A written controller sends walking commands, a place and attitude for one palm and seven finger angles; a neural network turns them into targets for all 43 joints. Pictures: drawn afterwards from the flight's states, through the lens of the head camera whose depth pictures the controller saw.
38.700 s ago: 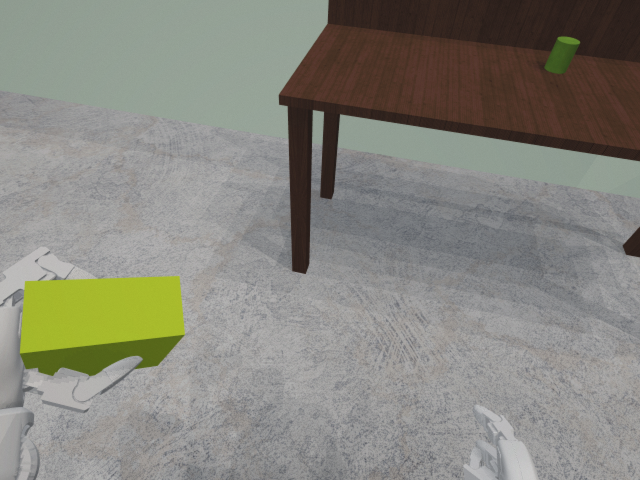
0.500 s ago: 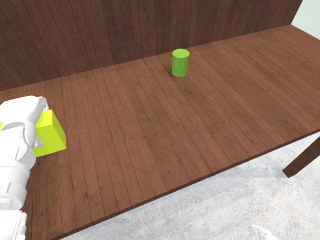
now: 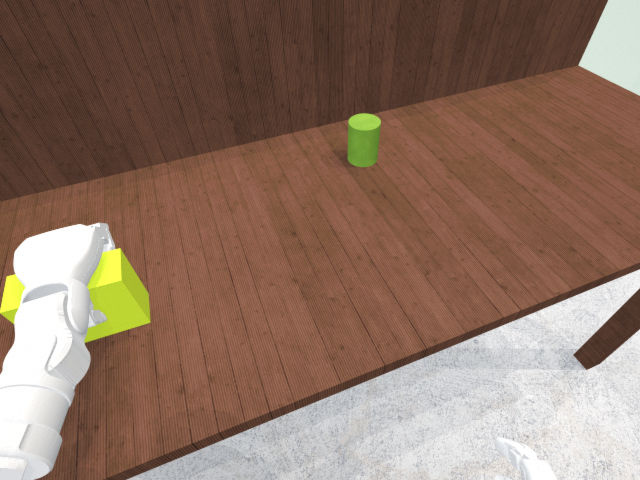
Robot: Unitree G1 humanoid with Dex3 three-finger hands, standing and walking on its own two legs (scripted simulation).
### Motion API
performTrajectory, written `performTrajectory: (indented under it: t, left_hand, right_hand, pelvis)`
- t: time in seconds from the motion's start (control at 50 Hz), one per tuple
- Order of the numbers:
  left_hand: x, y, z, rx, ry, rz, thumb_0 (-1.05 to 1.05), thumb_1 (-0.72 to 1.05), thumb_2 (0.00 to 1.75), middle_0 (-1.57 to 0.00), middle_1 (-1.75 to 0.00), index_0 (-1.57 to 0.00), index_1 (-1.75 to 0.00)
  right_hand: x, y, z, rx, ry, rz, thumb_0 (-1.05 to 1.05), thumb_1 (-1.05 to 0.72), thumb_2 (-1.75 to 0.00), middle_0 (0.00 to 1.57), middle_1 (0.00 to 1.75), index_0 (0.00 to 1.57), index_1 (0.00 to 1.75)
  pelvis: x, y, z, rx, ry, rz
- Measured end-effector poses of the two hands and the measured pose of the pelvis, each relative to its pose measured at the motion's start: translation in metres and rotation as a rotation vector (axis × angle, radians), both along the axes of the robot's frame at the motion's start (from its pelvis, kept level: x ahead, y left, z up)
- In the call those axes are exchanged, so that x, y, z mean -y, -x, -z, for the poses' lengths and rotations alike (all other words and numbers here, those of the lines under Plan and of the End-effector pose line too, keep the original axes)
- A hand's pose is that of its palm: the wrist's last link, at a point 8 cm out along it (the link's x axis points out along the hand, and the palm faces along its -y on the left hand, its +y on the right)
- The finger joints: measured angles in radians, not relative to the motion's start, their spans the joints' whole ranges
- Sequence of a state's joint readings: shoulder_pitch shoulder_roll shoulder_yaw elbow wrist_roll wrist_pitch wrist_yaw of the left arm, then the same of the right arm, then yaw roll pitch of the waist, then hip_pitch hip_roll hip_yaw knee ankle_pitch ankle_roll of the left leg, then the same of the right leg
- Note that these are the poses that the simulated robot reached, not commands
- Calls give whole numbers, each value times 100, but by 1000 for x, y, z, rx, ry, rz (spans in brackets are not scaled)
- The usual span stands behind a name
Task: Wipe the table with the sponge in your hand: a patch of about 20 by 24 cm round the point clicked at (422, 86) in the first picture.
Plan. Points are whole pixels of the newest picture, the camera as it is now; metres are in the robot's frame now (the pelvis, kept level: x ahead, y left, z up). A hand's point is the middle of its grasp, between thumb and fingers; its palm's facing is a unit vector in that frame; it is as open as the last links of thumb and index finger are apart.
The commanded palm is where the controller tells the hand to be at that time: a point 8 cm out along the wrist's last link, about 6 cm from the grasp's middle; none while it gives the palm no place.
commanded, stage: wipe back along the first lane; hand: left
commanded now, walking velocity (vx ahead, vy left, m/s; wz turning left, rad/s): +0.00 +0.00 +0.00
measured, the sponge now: (90, 308) +0.32 +0.35 +0.03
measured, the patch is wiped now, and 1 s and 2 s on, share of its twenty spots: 1.00 1.00 1.00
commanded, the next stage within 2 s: lift the sponge slowly off the table in 0.80 s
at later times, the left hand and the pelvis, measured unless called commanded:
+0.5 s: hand (86, 315) +0.28 +0.31 +0.08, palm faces +0.01 -0.04 -1.00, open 9.6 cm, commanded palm +0.23 +0.30 +0.11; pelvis +0.01 -0.01 +0.00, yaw +0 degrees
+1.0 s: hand (78, 360) +0.22 +0.29 +0.08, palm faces +0.03 -0.05 -1.00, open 9.5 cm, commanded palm +0.19 +0.28 +0.12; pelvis -0.01 -0.02 +0.00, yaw +0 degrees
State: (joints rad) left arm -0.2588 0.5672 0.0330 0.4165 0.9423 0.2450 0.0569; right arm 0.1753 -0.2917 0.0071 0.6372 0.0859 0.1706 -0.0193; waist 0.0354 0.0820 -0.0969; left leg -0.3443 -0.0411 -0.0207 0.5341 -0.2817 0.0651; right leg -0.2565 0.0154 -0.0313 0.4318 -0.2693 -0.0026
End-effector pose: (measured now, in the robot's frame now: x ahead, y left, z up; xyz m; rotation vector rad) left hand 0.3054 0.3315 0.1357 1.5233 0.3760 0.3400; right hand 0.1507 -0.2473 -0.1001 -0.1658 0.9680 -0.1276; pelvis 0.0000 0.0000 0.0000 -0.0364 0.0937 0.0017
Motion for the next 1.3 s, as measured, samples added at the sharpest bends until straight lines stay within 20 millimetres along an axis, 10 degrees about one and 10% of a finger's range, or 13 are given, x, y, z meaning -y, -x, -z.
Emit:
performTrajectory:
  t: [0.58,0.88,1.3]
  left_hand:
    - [30,60,0,37,22,-5,0,-46,106,-75,-144,-77,-147]
    - [44,102,0,58,32,-17,1,-46,106,-75,-144,-77,-146]
    - [52,106,-2,19,35,19,1,-48,106,-78,-141,-79,-143]
  right_hand:
    - [-8,-53,-14,145,-43,-87,1,-91,-90,20,30,20,30]
    - [-9,-55,-25,212,-39,-106,1,-91,-90,20,30,20,30]
    - [-2,-39,-20,214,-20,-100,1,-91,-90,20,30,20,30]
  pelvis:
    - [12,-9,-1,44,-11,3]
    - [19,5,0,85,-15,4]
    - [26,16,-2,113,-19,-3]
